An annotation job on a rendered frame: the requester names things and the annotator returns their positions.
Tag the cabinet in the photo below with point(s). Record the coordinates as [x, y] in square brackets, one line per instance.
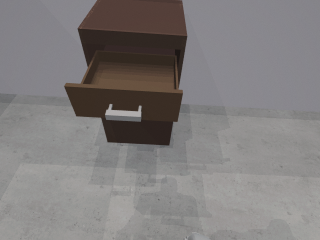
[136, 26]

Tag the handle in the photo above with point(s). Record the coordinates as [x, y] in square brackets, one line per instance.
[123, 115]

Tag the drawer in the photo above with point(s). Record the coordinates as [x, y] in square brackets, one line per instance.
[128, 80]

